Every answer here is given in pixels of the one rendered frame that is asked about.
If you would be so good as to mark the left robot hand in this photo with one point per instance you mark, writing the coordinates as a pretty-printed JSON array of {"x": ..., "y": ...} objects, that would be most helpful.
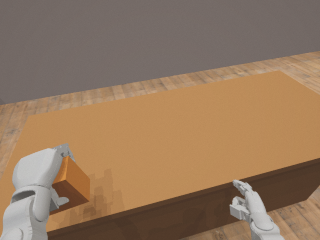
[{"x": 40, "y": 169}]

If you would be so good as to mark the right robot forearm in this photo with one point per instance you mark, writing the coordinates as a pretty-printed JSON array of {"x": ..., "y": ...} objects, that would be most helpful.
[{"x": 262, "y": 227}]

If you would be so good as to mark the left robot forearm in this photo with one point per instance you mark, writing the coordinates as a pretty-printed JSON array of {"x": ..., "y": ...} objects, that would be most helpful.
[{"x": 27, "y": 215}]

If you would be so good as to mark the table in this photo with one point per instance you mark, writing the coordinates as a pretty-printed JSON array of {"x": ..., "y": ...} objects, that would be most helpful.
[{"x": 162, "y": 165}]

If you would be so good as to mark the sponge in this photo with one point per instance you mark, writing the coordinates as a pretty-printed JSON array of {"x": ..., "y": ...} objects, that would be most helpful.
[{"x": 71, "y": 182}]

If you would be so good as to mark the right robot hand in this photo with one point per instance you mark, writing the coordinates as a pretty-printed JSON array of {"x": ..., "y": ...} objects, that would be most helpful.
[{"x": 243, "y": 208}]

